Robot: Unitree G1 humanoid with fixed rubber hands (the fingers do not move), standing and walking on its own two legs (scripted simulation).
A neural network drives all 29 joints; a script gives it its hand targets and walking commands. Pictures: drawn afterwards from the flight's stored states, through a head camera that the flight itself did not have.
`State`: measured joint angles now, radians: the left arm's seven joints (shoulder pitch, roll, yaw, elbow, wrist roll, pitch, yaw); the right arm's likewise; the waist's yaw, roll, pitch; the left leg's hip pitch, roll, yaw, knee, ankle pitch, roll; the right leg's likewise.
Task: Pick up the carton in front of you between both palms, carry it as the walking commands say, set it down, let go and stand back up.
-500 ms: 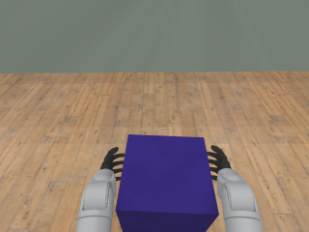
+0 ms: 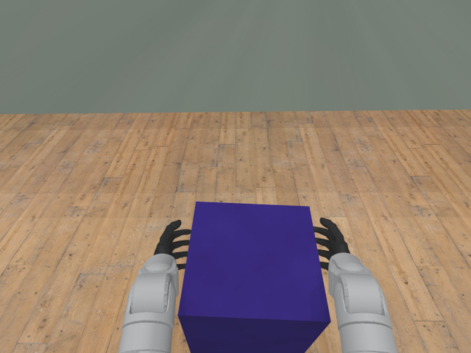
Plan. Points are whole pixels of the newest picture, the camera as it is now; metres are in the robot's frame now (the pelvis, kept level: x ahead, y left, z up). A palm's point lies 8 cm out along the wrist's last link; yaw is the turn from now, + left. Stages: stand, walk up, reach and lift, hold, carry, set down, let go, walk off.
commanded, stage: carry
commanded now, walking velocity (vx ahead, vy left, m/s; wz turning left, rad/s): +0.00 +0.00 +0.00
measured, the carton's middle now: (248, 285) +0.29 +0.00 -0.04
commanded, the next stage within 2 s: hold in 0.88 s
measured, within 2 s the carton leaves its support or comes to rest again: neither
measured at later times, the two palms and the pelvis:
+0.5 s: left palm (159, 272) +0.27 +0.15 +0.04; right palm (337, 270) +0.27 -0.14 +0.04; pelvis -0.02 +0.01 +0.00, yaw +0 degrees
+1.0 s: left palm (159, 278) +0.25 +0.15 +0.05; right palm (344, 280) +0.25 -0.15 +0.05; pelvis -0.03 +0.01 +0.01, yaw -2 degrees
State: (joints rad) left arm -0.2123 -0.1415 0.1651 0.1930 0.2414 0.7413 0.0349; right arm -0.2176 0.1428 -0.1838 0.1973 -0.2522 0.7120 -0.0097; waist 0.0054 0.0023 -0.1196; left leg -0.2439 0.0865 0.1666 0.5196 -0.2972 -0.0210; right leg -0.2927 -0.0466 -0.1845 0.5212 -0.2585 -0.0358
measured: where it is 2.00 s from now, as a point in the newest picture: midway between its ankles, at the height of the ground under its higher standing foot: outside the picture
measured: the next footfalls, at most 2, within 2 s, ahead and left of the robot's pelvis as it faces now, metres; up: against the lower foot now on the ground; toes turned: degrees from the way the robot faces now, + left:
none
